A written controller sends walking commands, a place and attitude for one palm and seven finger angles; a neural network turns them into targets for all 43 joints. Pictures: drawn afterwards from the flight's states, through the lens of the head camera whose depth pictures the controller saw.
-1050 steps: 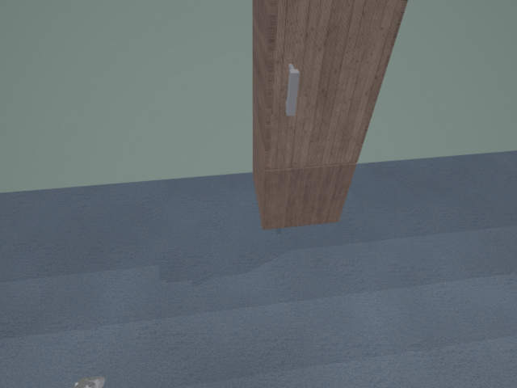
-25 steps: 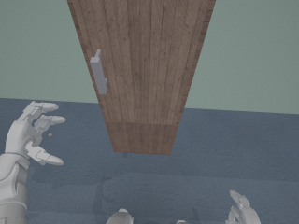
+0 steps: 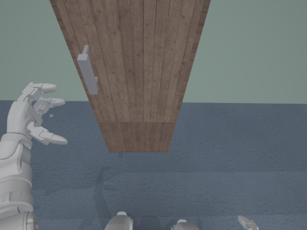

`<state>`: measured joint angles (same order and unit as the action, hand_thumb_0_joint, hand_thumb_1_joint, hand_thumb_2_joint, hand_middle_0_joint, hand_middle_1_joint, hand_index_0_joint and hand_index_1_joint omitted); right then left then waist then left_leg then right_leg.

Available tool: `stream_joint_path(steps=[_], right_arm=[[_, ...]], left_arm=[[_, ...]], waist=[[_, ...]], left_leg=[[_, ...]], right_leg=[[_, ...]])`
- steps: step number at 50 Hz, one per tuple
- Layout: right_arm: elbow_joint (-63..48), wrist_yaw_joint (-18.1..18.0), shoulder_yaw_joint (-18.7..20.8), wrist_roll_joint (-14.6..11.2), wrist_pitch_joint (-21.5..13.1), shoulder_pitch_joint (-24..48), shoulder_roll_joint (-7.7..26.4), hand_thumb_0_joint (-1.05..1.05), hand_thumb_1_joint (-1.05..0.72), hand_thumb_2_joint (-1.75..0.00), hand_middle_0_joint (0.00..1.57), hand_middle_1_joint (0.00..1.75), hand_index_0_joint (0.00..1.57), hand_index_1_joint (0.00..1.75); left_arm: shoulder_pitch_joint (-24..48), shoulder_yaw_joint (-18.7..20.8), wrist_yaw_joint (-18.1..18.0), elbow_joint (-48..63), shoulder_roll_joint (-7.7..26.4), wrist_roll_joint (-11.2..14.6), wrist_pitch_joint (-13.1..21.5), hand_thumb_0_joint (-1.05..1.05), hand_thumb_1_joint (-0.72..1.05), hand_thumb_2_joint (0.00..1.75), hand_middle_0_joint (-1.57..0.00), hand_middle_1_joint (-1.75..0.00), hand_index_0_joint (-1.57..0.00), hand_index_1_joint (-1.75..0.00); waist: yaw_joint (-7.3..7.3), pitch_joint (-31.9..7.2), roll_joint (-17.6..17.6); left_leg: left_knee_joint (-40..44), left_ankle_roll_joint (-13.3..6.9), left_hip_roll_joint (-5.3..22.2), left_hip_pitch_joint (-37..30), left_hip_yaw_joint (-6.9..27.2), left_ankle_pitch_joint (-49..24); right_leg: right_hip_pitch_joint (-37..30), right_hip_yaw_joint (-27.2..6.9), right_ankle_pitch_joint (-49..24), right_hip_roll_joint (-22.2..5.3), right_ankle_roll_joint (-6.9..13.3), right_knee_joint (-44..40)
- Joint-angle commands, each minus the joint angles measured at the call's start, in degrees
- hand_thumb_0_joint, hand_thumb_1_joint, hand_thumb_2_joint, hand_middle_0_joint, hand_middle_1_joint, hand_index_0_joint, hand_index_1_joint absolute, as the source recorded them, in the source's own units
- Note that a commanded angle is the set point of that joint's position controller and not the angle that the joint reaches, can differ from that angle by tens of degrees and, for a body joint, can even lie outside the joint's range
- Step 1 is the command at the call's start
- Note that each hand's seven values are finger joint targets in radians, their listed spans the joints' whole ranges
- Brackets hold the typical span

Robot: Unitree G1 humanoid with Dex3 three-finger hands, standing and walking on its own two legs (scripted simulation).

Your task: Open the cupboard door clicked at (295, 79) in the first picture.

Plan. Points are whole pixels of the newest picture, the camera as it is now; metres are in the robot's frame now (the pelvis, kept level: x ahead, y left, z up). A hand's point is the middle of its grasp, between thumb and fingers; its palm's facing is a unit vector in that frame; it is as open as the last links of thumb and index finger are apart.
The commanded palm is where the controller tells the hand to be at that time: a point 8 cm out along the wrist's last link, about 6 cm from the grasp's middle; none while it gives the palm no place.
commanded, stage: move the hooked fingers beside the handle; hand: left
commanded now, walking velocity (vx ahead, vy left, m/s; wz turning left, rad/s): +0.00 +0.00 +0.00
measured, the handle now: (90, 70) +0.55 +0.21 +0.06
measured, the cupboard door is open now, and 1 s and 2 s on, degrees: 0 0 0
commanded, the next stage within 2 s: slide the fingers in behind the handle in 1.74 s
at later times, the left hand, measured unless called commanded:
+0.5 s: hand (63, 95) +0.44 +0.26 +0.07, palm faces +0.02 -1.00 -0.01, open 14.0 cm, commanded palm +0.42 +0.31 +0.07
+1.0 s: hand (65, 79) +0.50 +0.27 +0.07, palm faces +0.02 -1.00 +0.00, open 14.0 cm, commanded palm +0.48 +0.31 +0.06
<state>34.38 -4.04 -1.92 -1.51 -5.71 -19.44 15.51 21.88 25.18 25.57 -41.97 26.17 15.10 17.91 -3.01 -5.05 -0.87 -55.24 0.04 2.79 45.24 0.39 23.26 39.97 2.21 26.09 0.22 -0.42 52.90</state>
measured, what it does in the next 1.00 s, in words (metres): stands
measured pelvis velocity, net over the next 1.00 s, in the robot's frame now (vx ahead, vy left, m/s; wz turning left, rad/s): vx -0.01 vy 0.00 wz -0.04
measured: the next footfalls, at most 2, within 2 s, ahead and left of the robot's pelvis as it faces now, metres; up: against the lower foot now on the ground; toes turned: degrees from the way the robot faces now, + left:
none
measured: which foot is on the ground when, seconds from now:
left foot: down 0.00-1.00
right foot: down 0.00-1.00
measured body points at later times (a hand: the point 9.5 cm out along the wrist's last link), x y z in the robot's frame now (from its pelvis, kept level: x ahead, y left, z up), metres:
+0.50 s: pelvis +0.00 -0.01 -0.01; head +0.09 +0.01 +0.43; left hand +0.43 +0.31 +0.07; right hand +0.05 -0.28 -0.12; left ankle +0.04 +0.12 -0.68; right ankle +0.00 -0.13 -0.68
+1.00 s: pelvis -0.01 +0.00 -0.02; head +0.13 +0.03 +0.40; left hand +0.50 +0.32 +0.07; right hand -0.01 -0.27 -0.12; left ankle +0.04 +0.12 -0.68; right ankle +0.00 -0.13 -0.68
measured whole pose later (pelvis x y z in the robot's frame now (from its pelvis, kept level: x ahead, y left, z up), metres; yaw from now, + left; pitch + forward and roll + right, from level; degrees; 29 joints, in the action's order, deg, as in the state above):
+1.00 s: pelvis -0.01 +0.00 -0.02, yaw -2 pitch +22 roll -4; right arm 35.6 -3.1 -3.3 -0.2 2.3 -22.5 16.3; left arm 54.0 29.5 25.7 -72.3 43.1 5.9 18.4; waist -10.4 -5.1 -0.8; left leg -62.7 -0.2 4.5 59.9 1.4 25.0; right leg 53.7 2.7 26.5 2.0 -0.6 58.3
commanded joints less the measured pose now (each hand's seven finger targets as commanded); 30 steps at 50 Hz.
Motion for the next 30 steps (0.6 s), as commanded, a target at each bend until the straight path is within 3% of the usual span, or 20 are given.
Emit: stream_joint_path(steps=[1, 3, 5, 7, 8, 11, 15, 18, 20, 23, 27, 29, 30], right_arm=[[-5.5, -0.7, 3.9, -0.4, -1.9, -2.5, 9.5, 0.0, -0.9, -0.9, 0.2, 0.3, 0.2, 0.3], [-5.0, -0.7, 3.8, -0.4, -1.5, -2.7, 9.7, 0.0, -0.9, -0.9, 0.2, 0.3, 0.2, 0.3], [-4.8, -0.8, 3.7, -0.3, -0.8, -3.4, 10.2, 0.0, -0.9, -0.9, 0.2, 0.3, 0.2, 0.3], [-5.0, -0.6, 3.7, -0.2, -0.2, -3.7, 10.2, 0.0, -0.9, -0.9, 0.2, 0.3, 0.2, 0.3], [-5.0, -0.6, 3.7, -0.1, 0.0, -3.8, 10.0, 0.0, -0.9, -0.9, 0.2, 0.3, 0.2, 0.3], [-5.2, 0.1, 3.8, 0.2, 0.6, -4.5, 9.8, 0.0, -0.9, -0.9, 0.2, 0.3, 0.2, 0.3], [-4.0, 0.1, 3.9, 0.1, 1.3, -5.2, 9.9, 0.0, -0.9, -0.9, 0.2, 0.3, 0.2, 0.3], [-3.7, -0.1, 3.8, -0.1, 2.3, -5.7, 10.3, 0.0, -0.9, -0.9, 0.2, 0.3, 0.2, 0.3], [-3.6, 0.0, 3.8, 0.0, 2.6, -6.4, 10.3, 0.0, -0.9, -0.9, 0.2, 0.3, 0.2, 0.3], [-3.2, -0.1, 3.9, 0.2, 3.4, -7.2, 10.8, 0.0, -0.9, -0.9, 0.2, 0.3, 0.2, 0.3], [-2.9, 0.0, 3.7, 0.4, 4.0, -7.9, 10.7, 0.0, -0.9, -0.9, 0.2, 0.3, 0.2, 0.3], [-3.0, 0.2, 3.7, 0.4, 4.2, -8.1, 10.6, 0.0, -0.9, -0.9, 0.2, 0.3, 0.2, 0.3], [-2.6, 0.2, 3.7, 0.6, 4.4, -8.6, 10.8, 0.0, -0.9, -0.9, 0.2, 0.3, 0.2, 0.3]], left_arm=[[23.3, 1.9, 0.7, 10.0, 15.3, 0.7, 4.3, 0.0, -0.5, 0.3, -0.3, -1.2, -0.3, -1.2], [24.4, 2.0, 0.4, 6.2, 15.7, 0.2, 3.6, 0.0, -0.5, 0.3, -0.3, -1.2, -0.3, -1.2], [25.2, 4.0, 0.1, 1.4, 18.3, -0.1, 2.9, 0.0, -0.5, 0.3, -0.3, -1.2, -0.3, -1.2], [27.0, 5.2, 0.0, -0.2, 20.7, -1.1, 3.0, 0.0, -0.5, 0.3, -0.3, -1.2, -0.3, -1.2], [28.9, 5.4, -0.1, 0.8, 21.6, -1.7, 3.7, 0.0, -0.5, 0.3, -0.3, -1.2, -0.3, -1.2], [30.6, 5.4, -0.2, 1.6, 21.8, -2.2, 5.8, 0.0, -0.5, 0.3, -0.3, -1.2, -0.3, -1.2], [35.3, 4.5, 0.5, -2.7, 21.3, -1.9, 6.9, 0.0, -0.5, 0.3, -0.3, -1.2, -0.3, -1.2], [36.4, 3.6, 1.3, -7.5, 21.9, -2.8, 5.4, 0.0, -0.5, 0.3, -0.3, -1.2, -0.3, -1.2], [38.9, 2.8, 1.6, -8.1, 21.6, -3.2, 5.1, 0.0, -0.5, 0.3, -0.3, -1.2, -0.3, -1.2], [40.6, 5.5, 1.0, -9.2, 25.9, -3.8, 5.3, 0.0, -0.5, 0.3, -0.3, -1.2, -0.3, -1.2], [44.3, 7.4, 0.1, -9.4, 29.0, -4.5, 7.1, 0.0, -0.5, 0.3, -0.3, -1.2, -0.3, -1.2], [44.4, 6.1, 0.0, -10.0, 27.9, -5.0, 7.3, 0.0, -0.5, 0.3, -0.3, -1.2, -0.3, -1.2], [45.4, 7.6, 0.0, -10.6, 29.8, -5.0, 7.4, 0.0, -0.5, 0.3, -0.3, -1.2, -0.3, -1.2]], waist=[[-1.08, -19.7, -6.8], [-1.26, -18.0, -5.1], [-1.07, -16.9, -1.8], [-0.84, -18.2, -2.9], [-0.84, -19.7, -5.2], [-0.74, -23.6, -7.5], [-2.44, -22.1, -5.2], [-3.11, -20.1, -4.3], [-3.3, -20.9, -6.2], [-3.39, -22.5, -4.1], [-3.35, -25.2, -6.3], [-3.82, -25.0, -8.0], [-3.9, -25.2, -6.5]], left_leg=[[6.8, -1.1, -1.6, -18.4, 1.8, -15.0], [7.0, -1.3, -1.7, -16.0, 1.8, -12.5], [6.5, -1.6, -1.9, -12.6, 1.4, -11.5], [5.9, -1.7, -2.0, -11.6, 0.8, -12.2], [5.5, -1.6, -1.9, -12.7, 0.7, -13.6], [4.3, -1.4, -1.8, -15.5, 0.9, -17.2], [3.2, -1.8, -1.5, -13.2, 1.0, -14.7], [3.4, -2.0, -1.5, -10.7, 0.8, -12.9], [2.9, -2.1, -1.6, -11.7, 1.0, -13.7], [2.3, -2.3, -1.3, -10.2, 1.0, -13.3], [1.1, -2.1, -1.3, -10.3, 1.2, -14.8], [0.9, -2.1, -1.3, -10.9, 0.9, -14.5], [0.5, -2.3, -1.1, -10.2, 1.1, -14.9]], right_leg=[[-1.2, 0.2, -14.9, 2.6, 1.8, -6.1], [-0.7, 0.2, -13.1, 2.4, 1.7, -6.4], [-2.0, -0.2, -13.2, 2.4, 1.6, -6.3], [-2.8, -0.6, -14.4, 2.1, 1.4, -5.8], [-2.6, -0.8, -15.5, 2.0, 1.5, -5.4], [-2.2, -0.8, -17.9, 2.5, 1.7, -4.2], [-0.7, -1.0, -16.3, 2.9, 1.6, -4.1], [0.2, -1.1, -15.4, 2.5, 1.3, -4.4], [1.6, -1.0, -15.4, 2.7, 1.5, -3.9], [0.9, -1.4, -15.2, 2.6, 1.2, -3.9], [0.7, -1.6, -16.3, 2.8, 1.2, -2.7], [2.0, -1.7, -15.7, 2.9, 1.2, -2.8], [1.6, -1.7, -16.3, 3.1, 1.2, -2.5]])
